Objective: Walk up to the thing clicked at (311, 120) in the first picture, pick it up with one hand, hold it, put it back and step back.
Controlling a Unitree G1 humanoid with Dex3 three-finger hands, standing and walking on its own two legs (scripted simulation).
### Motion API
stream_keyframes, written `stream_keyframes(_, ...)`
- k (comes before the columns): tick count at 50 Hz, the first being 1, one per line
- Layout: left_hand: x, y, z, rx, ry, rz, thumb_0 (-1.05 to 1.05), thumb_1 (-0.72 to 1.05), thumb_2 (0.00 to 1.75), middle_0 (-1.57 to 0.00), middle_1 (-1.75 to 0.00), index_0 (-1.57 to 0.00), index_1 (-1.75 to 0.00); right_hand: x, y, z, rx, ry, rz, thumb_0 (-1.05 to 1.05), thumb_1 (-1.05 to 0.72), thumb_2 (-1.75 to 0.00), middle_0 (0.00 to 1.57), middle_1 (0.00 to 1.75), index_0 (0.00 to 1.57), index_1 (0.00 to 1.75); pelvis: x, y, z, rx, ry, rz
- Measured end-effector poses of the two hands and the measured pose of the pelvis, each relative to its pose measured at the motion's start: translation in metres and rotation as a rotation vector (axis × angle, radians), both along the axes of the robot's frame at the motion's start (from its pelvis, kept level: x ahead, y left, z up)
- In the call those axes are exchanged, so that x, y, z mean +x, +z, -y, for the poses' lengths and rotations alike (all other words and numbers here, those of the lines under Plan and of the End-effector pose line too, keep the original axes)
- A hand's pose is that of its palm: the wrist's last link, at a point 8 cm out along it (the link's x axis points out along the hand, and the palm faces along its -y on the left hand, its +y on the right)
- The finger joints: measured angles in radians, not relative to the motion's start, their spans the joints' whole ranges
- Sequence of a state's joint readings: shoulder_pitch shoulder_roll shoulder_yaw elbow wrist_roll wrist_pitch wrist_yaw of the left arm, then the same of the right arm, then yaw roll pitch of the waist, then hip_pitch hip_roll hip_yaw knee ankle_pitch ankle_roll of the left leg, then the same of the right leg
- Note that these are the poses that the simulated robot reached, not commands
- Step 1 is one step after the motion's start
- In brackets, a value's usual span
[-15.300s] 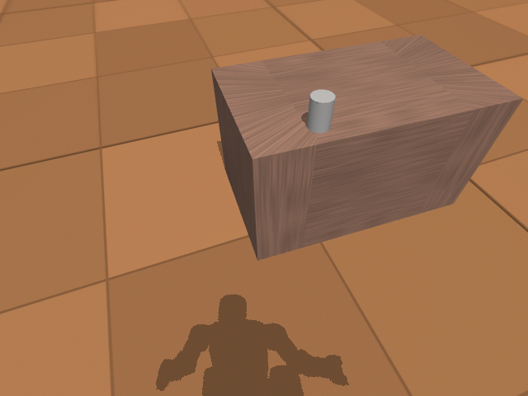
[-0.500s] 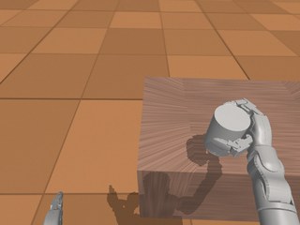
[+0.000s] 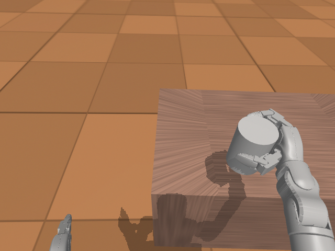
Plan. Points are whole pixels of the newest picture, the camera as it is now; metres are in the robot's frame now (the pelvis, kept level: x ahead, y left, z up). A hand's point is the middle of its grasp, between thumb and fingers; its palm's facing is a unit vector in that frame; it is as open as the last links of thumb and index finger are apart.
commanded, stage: hold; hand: right
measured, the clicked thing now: (249, 146) +0.33 -0.16 +0.13
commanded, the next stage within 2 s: crouch in 1.74 s
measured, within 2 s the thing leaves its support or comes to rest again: neither
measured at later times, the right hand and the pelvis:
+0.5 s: hand (254, 141) +0.33 -0.16 +0.15, palm faces +0.09 +1.00 +0.00, open 11.2 cm; pelvis +0.00 +0.00 +0.00, yaw +0 degrees
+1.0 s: hand (260, 143) +0.32 -0.17 +0.15, palm faces +0.12 +0.99 +0.00, open 11.2 cm; pelvis -0.01 +0.00 +0.00, yaw +0 degrees
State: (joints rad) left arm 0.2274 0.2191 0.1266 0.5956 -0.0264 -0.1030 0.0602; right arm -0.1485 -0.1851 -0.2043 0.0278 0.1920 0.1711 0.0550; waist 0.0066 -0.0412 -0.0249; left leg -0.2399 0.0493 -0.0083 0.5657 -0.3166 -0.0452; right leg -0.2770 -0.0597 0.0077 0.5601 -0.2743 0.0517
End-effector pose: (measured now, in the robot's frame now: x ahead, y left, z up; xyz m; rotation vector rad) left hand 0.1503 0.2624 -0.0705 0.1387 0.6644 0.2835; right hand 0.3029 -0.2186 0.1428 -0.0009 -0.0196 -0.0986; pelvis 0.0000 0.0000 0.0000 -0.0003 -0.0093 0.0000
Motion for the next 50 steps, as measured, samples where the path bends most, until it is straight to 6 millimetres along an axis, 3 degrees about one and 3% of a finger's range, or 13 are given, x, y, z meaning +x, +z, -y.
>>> stream_keyframes(7, -0.003, -0.003, 0.002, -0.021, 0.003, -0.009, -0.01, -0.52, 0.05, -0.05, -0.06, -0.06, -0.05, -0.003, -0.006, -0.001, 0.009, -0.007, -0.036, 0.00, 0.61, -1.03, 0.68, 1.11, 0.70, 1.12, 0.001, 0.001, 0.000, -0.001, 0.001, 0.002)
stream_keyframes(23, -0.002, -0.003, -0.002, -0.015, 0.010, -0.007, -0.01, -0.52, 0.05, -0.05, -0.06, -0.06, -0.05, -0.001, 0.005, -0.006, 0.001, 0.008, -0.010, 0.00, 0.61, -1.03, 0.68, 1.11, 0.70, 1.12, -0.001, 0.002, -0.001, 0.000, 0.001, 0.010)
stream_keyframes(33, -0.006, -0.002, -0.001, -0.010, 0.002, -0.009, -0.01, -0.52, 0.05, -0.05, -0.06, -0.06, -0.05, -0.007, -0.001, 0.005, 0.004, -0.035, -0.022, 0.00, 0.61, -1.03, 0.68, 1.11, 0.70, 1.13, -0.003, 0.003, -0.002, -0.002, 0.000, 0.016)
stream_keyframes(43, -0.005, 0.003, -0.003, 0.003, 0.011, 0.020, -0.01, -0.52, 0.05, -0.05, -0.06, -0.06, -0.05, -0.007, 0.003, -0.006, 0.000, 0.012, -0.007, 0.00, 0.61, -1.04, 0.68, 1.11, 0.69, 1.13, -0.005, 0.003, 0.000, 0.001, 0.003, 0.022)
stream_keyframes(50, -0.012, -0.002, 0.000, -0.021, 0.013, -0.001, -0.01, -0.52, 0.05, -0.05, -0.06, -0.06, -0.05, -0.012, 0.006, 0.005, -0.003, -0.027, -0.005, 0.00, 0.61, -1.04, 0.68, 1.12, 0.69, 1.13, -0.007, 0.004, 0.000, 0.001, 0.005, 0.026)
